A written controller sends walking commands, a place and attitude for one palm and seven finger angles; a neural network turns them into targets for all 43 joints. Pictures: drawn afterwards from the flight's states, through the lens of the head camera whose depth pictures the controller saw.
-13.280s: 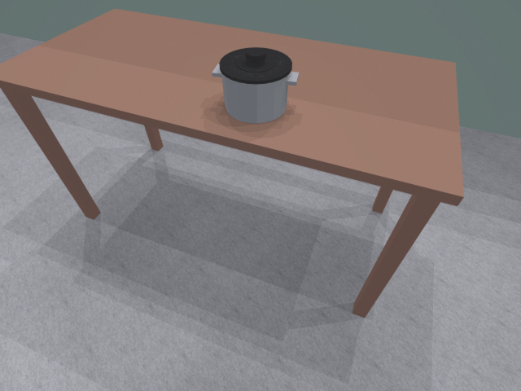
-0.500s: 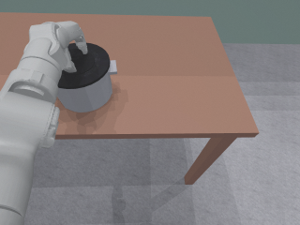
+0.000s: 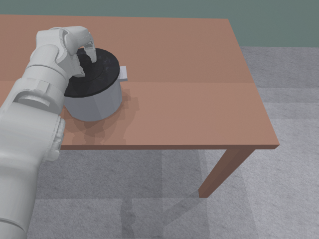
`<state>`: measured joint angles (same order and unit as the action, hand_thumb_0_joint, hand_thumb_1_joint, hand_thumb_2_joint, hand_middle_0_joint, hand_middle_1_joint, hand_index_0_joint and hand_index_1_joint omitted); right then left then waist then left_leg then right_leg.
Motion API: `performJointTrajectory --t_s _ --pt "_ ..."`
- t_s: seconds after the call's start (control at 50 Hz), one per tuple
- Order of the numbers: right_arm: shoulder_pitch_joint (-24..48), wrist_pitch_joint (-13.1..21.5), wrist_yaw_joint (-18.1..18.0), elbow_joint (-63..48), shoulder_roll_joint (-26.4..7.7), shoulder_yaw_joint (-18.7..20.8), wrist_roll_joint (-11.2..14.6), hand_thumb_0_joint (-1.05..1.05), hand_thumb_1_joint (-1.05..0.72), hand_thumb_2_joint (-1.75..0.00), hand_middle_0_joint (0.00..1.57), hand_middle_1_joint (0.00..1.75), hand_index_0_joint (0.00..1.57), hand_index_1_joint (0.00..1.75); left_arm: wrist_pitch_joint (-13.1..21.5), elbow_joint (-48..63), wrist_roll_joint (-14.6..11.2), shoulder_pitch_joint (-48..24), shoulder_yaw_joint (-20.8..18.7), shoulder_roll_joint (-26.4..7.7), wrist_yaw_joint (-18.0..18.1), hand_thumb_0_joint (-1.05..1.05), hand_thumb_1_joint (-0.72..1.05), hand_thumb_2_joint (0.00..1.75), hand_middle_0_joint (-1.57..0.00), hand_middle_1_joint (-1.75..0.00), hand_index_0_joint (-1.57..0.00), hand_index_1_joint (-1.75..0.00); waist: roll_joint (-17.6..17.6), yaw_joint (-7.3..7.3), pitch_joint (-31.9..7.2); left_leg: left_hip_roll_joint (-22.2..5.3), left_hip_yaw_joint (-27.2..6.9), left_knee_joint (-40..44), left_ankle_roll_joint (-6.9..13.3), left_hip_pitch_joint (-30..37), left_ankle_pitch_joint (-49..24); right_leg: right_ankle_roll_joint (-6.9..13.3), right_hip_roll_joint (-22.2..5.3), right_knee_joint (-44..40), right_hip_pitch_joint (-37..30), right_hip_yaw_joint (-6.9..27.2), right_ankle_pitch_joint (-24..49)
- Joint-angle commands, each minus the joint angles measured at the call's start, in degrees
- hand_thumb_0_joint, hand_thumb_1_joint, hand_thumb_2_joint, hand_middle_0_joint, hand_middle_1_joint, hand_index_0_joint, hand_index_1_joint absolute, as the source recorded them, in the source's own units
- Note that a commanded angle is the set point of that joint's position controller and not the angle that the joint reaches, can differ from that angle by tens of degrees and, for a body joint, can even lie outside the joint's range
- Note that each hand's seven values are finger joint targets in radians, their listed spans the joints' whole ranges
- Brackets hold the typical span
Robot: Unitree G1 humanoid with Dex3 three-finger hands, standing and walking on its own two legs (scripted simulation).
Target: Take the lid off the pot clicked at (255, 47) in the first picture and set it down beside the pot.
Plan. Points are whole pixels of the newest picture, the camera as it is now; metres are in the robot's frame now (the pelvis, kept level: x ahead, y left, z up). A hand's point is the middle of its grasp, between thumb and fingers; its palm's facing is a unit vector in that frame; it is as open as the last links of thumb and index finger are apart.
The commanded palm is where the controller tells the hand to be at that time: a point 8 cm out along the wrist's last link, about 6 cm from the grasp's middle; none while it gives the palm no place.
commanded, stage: close the fingers and squeeze the knob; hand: left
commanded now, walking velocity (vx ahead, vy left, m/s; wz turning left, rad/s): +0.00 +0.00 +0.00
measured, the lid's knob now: (81, 62) +0.54 +0.15 +0.14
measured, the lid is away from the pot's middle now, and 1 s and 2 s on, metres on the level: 0.00 0.00 0.01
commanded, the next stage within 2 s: lift the lid straight up in 0.80 s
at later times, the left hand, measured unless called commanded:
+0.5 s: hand (76, 62) +0.51 +0.15 +0.16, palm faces -0.43 -0.08 -0.90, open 8.2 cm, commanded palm +0.53 +0.15 +0.21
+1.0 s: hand (75, 62) +0.51 +0.16 +0.16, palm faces -0.42 -0.08 -0.90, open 8.2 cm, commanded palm +0.52 +0.15 +0.22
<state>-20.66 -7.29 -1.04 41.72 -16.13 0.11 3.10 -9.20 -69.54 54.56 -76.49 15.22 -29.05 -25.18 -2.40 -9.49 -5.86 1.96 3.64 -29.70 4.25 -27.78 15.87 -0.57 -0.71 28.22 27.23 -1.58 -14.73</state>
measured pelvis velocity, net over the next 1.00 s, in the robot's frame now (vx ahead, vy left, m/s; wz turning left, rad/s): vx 0.00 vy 0.00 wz -0.01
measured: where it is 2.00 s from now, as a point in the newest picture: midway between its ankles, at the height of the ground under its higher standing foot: outside the picture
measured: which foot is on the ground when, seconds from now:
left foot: down 0.00-1.00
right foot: down 0.00-1.00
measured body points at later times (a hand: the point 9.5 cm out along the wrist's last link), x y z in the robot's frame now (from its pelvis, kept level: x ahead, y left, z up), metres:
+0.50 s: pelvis +0.00 +0.00 +0.00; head +0.07 +0.00 +0.44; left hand +0.53 +0.15 +0.21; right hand -0.01 -0.28 -0.13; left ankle -0.02 +0.07 -0.73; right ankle -0.02 -0.13 -0.73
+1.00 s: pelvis +0.00 +0.00 +0.00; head +0.07 +0.00 +0.45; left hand +0.53 +0.16 +0.21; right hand -0.02 -0.27 -0.13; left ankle -0.03 +0.07 -0.73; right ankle -0.02 -0.13 -0.73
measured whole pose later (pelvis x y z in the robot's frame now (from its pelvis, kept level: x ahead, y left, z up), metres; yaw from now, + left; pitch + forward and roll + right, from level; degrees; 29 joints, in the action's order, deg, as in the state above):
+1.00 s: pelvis +0.00 +0.00 +0.00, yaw -1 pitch +14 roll -1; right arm -21.3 -7.4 -1.7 40.9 -16.2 0.0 3.3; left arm -8.3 -69.9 55.2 -76.0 13.0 -30.5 -25.6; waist -2.3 -10.2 -5.9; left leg 1.7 4.1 -29.8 4.3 -27.7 15.9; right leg -0.6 -0.3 28.0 27.2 -1.0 -14.3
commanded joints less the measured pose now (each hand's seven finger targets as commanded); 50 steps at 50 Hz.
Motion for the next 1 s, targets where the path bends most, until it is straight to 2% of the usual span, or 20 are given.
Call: performJointTrajectory --t_s 0.0,0.06,0.1,0.2,0.24,0.3,0.34,0.38,0.4,0.46,0.5,0.54,0.58,0.6,0.62,0.7,0.74,0.8,0.88,0.98 --pt "-5.32 0.99 -0.47 -3.45 -10.37 3.70 0.24 0.00 -0.90 -0.90 0.20 0.30 0.20 0.30 -0.48 8.05 -0.53 -27.39 0.16 -6.46 0.41 0.00 0.31 0.79 -0.65 -1.10 -0.65 -1.10 0.59 -0.89 -21.07 0.11 -5.83 -1.21 -0.04 21.83 -29.70 2.34 3.28 -1.41 -0.64 -0.92 20.67" --pt "-5.43 1.00 -0.69 -3.57 -10.33 3.39 0.06 0.00 -0.90 -0.90 0.20 0.30 0.20 0.30 -0.66 6.77 0.41 -28.19 -2.84 -10.77 0.73 0.00 0.35 0.75 -0.67 -1.10 -0.67 -1.10 3.11 -0.74 -22.03 0.61 -5.61 -1.28 0.25 20.28 -27.02 2.14 3.44 -1.12 -2.54 -0.63 20.75" --pt "-4.85 0.88 -0.57 -3.92 -10.30 3.55 0.02 0.00 -0.90 -0.90 0.20 0.30 0.20 0.30 -0.48 9.64 -0.27 -29.39 -0.43 -7.52 0.60 0.00 0.38 0.73 -0.69 -1.10 -0.69 -1.10 0.19 -0.67 -22.94 0.42 -5.91 -1.32 -0.05 21.78 -30.27 2.41 3.14 -0.98 -1.86 -0.65 21.81" --pt "-5.06 0.82 -0.82 -3.32 -10.70 3.38 0.33 0.00 -0.90 -0.90 0.20 0.30 0.20 0.30 -1.03 6.04 -0.35 -28.09 -0.26 -7.36 0.54 0.00 0.39 0.73 -0.70 -1.10 -0.68 -1.08 2.59 -1.12 -20.39 0.45 -5.54 -1.29 0.10 19.37 -26.35 2.30 3.26 -1.07 -1.27 -0.91 20.19" --pt "-5.37 0.94 -0.99 -3.17 -10.76 3.12 0.20 0.00 -0.90 -0.90 0.20 0.30 0.20 0.30 -1.10 5.33 0.57 -28.70 -2.75 -11.31 0.83 0.00 0.38 0.76 -0.69 -1.10 -0.66 -1.07 3.69 -0.93 -21.85 0.83 -5.20 -1.39 0.30 18.28 -24.60 2.05 3.38 -0.75 -3.22 -0.46 20.87" --pt "-5.34 1.04 -1.10 -2.86 -10.84 3.35 0.53 0.00 -0.90 -0.90 0.20 0.30 0.20 0.30 -1.21 4.57 -0.39 -28.40 0.28 -7.01 0.38 0.00 0.39 0.78 -0.69 -1.11 -0.65 -1.07 3.37 -1.30 -20.06 0.59 -5.16 -1.46 0.30 18.10 -24.87 2.17 3.27 -0.94 -1.69 -0.78 20.40" --pt "-5.52 1.07 -1.26 -3.06 -10.87 2.99 0.20 0.00 -0.90 -0.90 0.20 0.30 0.20 0.30 -1.08 4.78 0.89 -29.47 -3.44 -12.88 0.79 0.00 0.41 0.79 -0.70 -1.11 -0.65 -1.06 3.55 -0.88 -21.86 1.09 -4.89 -1.45 0.38 16.85 -23.06 2.06 3.31 -0.57 -4.00 -0.30 21.02" --pt "-5.43 1.09 -1.41 -3.33 -10.62 2.88 0.53 0.00 -0.90 -0.90 0.20 0.30 0.20 0.30 -0.95 3.75 0.85 -28.45 -1.84 -11.14 0.56 0.00 0.42 0.80 -0.71 -1.12 -0.66 -1.07 3.76 -0.98 -21.14 1.06 -4.70 -1.16 0.31 15.92 -21.68 2.05 3.24 -0.63 -4.00 -0.48 20.49" --pt "-5.24 1.03 -1.29 -3.27 -10.57 3.10 0.60 0.00 -0.90 -0.90 0.20 0.30 0.20 0.30 -0.89 4.44 0.09 -28.52 1.07 -7.05 0.35 0.00 0.43 0.81 -0.71 -1.12 -0.66 -1.07 1.51 -1.34 -20.37 0.72 -4.92 -1.48 0.22 17.29 -24.61 2.28 3.20 -0.78 -1.94 -0.58 20.77" --pt "-6.10 1.08 -1.47 -3.08 -10.79 3.03 0.35 0.00 -0.90 -0.90 0.20 0.30 0.20 0.30 -0.89 3.64 1.23 -28.42 -3.38 -12.90 0.87 0.00 0.45 0.82 -0.73 -1.13 -0.68 -1.07 3.44 -0.97 -21.36 0.98 -4.76 -1.61 0.40 16.68 -22.42 2.09 3.48 -0.73 -3.42 -0.40 20.29" --pt "-5.82 1.06 -1.57 -3.40 -10.83 3.00 0.60 0.00 -0.90 -0.90 0.20 0.30 0.20 0.30 -0.73 3.88 0.38 -27.65 -1.39 -10.75 0.55 0.00 0.47 0.83 -0.74 -1.14 -0.69 -1.08 2.34 -0.95 -20.46 0.87 -4.62 -1.27 0.26 15.72 -22.77 2.26 3.20 -0.80 -3.51 -0.49 20.80" --pt "-5.90 0.90 -1.37 -3.83 -10.54 3.22 0.18 0.00 -0.90 -0.90 0.20 0.30 0.20 0.30 -0.12 7.50 1.67 -29.86 -3.92 -14.02 0.93 0.00 0.48 0.84 -0.75 -1.15 -0.70 -1.08 1.32 -0.36 -24.35 0.81 -5.07 -1.62 0.28 18.39 -25.63 2.22 3.38 -0.46 -4.60 -0.04 21.83" --pt "-5.84 1.04 -1.27 -3.29 -10.36 3.10 0.42 0.00 -0.90 -0.90 0.20 0.30 0.20 0.30 -0.45 3.57 1.08 -27.52 0.04 -8.43 0.47 0.00 0.50 0.85 -0.76 -1.16 -0.71 -1.09 1.48 -1.22 -18.93 0.67 -5.11 -1.39 0.13 17.46 -22.84 2.15 3.59 -1.15 -0.78 -1.01 18.27" --pt "-6.24 1.08 -1.47 -3.01 -10.93 3.23 0.57 0.00 -0.90 -0.90 0.20 0.30 0.20 0.30 -0.50 2.64 0.39 -26.27 -1.51 -10.05 0.63 0.00 0.51 0.86 -0.77 -1.16 -0.71 -1.09 2.62 -1.03 -18.28 0.48 -4.89 -1.41 0.29 16.65 -22.84 2.27 3.56 -1.27 -1.58 -0.95 19.05" --pt "-6.34 0.97 -1.50 -3.03 -11.06 3.00 0.49 0.00 -0.90 -0.90 0.20 0.30 0.20 0.30 -0.34 4.39 1.46 -27.96 -4.97 -15.46 1.07 0.00 0.52 0.87 -0.77 -1.17 -0.72 -1.09 2.82 -0.44 -20.64 0.60 -4.88 -1.26 0.25 16.40 -22.00 2.17 3.49 -0.86 -3.67 -0.51 19.70" --pt "-6.33 0.94 -1.22 -3.62 -10.58 3.44 0.43 0.00 -0.90 -0.90 0.20 0.30 0.20 0.30 -0.01 5.71 0.81 -27.38 -0.89 -9.49 0.70 0.00 0.56 0.89 -0.79 -1.18 -0.74 -1.10 0.91 -0.89 -21.70 0.26 -5.58 -1.45 0.02 19.26 -26.39 2.41 3.47 -1.02 -1.63 -0.81 19.80" --pt "-6.49 1.04 -1.24 -3.64 -10.64 3.31 0.15 0.00 -0.90 -0.90 0.20 0.30 0.20 0.30 -0.15 5.80 1.61 -28.36 -4.27 -14.21 1.06 0.00 0.58 0.90 -0.80 -1.18 -0.75 -1.10 2.13 -0.51 -22.12 0.65 -5.23 -1.10 0.34 18.25 -23.71 2.22 3.59 -1.22 -3.39 -0.43 19.59" --pt "-6.17 1.07 -1.44 -3.95 -10.65 3.36 0.49 0.00 -0.90 -0.90 0.20 0.30 0.20 0.30 0.02 5.74 0.54 -26.96 -2.40 -11.95 0.73 0.00 0.60 0.91 -0.81 -1.19 -0.76 -1.11 2.26 -0.52 -21.34 0.63 -4.81 -0.67 0.37 17.07 -23.54 2.33 3.26 -1.47 -4.23 -0.49 20.45" --pt "-6.06 1.26 -1.27 -4.12 -10.42 3.25 0.21 0.00 -0.90 -0.90 0.20 0.30 0.20 0.30 0.03 5.96 1.55 -27.51 -3.90 -13.82 1.18 0.00 0.62 0.92 -0.82 -1.20 -0.76 -1.11 1.88 -0.24 -21.07 0.65 -5.16 -0.69 0.31 18.00 -23.45 2.29 3.45 -1.49 -3.59 -0.50 19.54" --pt "-5.83 1.48 -1.08 -5.15 -9.79 3.68 -0.26 0.00 -0.90 -0.90 0.20 0.30 0.20 0.30 0.78 12.81 2.26 -32.08 -6.27 -17.05 1.52 0.00 0.63 0.93 -0.82 -1.20 -0.77 -1.11 -0.33 0.32 -26.52 0.27 -6.01 -0.88 0.28 22.99 -29.68 2.35 3.33 -1.64 -5.26 0.06 21.70"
